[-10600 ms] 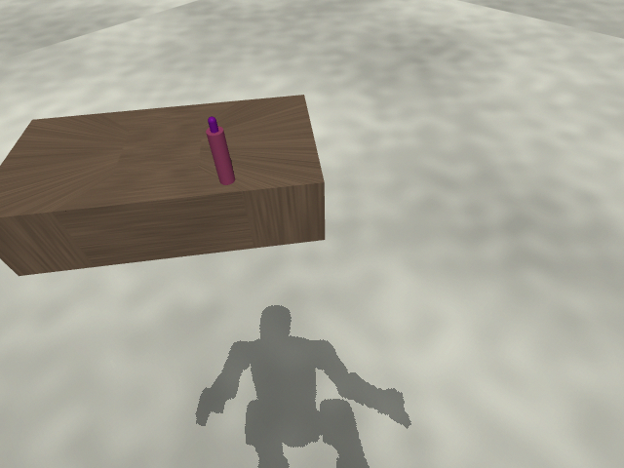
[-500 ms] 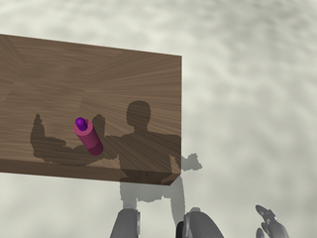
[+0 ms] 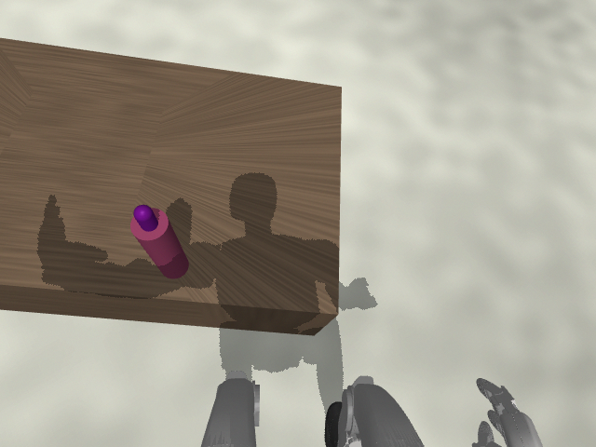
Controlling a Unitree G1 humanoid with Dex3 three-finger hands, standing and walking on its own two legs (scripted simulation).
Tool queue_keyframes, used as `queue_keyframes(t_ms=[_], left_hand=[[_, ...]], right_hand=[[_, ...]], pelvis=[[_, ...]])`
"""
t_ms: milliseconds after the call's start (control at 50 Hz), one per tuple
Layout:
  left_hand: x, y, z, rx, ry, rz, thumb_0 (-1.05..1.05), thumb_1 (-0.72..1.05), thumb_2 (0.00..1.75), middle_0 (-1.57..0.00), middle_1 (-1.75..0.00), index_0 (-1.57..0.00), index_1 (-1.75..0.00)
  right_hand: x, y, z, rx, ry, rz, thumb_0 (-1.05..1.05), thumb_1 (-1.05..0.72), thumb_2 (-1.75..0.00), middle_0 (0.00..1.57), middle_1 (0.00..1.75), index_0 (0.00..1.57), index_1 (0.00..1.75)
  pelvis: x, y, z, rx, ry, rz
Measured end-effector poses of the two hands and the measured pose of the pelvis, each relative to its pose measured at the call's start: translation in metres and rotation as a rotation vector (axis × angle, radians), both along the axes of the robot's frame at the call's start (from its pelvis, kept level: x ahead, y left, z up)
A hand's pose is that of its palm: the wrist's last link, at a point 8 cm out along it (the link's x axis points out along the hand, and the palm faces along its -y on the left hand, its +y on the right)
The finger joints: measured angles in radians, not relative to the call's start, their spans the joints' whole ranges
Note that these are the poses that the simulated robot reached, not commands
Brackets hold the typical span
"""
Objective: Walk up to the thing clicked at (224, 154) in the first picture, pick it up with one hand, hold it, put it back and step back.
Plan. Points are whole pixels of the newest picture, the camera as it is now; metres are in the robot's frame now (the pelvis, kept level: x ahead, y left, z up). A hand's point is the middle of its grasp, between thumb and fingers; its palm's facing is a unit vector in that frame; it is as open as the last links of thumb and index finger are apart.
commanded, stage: go down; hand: left
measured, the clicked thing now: (160, 242) +0.44 +0.26 -0.21
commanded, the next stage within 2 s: none
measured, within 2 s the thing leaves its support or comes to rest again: neither
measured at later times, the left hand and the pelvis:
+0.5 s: hand out of the picture +0.29 +0.46 +0.01, palm faces +0.30 -0.95 -0.11, open 17.6 cm; pelvis +0.00 +0.00 -0.01, yaw +0 degrees
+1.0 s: hand out of the picture +0.30 +0.46 +0.01, palm faces +0.30 -0.95 -0.08, open 17.5 cm; pelvis -0.01 +0.00 -0.02, yaw +0 degrees
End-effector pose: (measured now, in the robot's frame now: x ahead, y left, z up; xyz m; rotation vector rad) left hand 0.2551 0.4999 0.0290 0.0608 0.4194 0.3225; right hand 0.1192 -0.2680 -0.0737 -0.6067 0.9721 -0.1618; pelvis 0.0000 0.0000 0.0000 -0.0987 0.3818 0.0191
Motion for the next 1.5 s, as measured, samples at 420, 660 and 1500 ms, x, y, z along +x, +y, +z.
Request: queue_keyframes(t_ms=[420, 660, 1500], left_hand=[[0.003, 0.002, -0.005, -0.007, -0.048, -0.006, -0.01, -0.6, 0.09, -0.09, -0.08, -0.06, -0.12], [-0.003, 0.006, -0.007, -0.004, -0.073, -0.003, -0.01, -0.6, 0.09, -0.1, -0.09, -0.06, -0.12], [0.023, 0.007, -0.011, -0.009, -0.173, -0.015, -0.01, -0.6, 0.1, -0.09, -0.1, -0.07, -0.13]], right_hand=[[0.007, 0.003, -0.009, -0.002, 0.003, 0.019, 0.0, -0.89, -0.9, 0.21, 0.3, 0.21, 0.3], [0.005, 0.004, -0.012, -0.009, 0.007, 0.025, 0.0, -0.89, -0.9, 0.21, 0.3, 0.21, 0.3], [-0.006, 0.001, -0.029, -0.015, 0.049, 0.022, 0.0, -0.88, -0.9, 0.21, 0.3, 0.21, 0.3]], pelvis=[[-0.002, 0.0, -0.008, -0.005, 0.019, 0.005], [-0.004, 0.001, -0.012, -0.009, 0.023, 0.007], [-0.01, 0.0, -0.028, -0.016, 0.059, 0.003]])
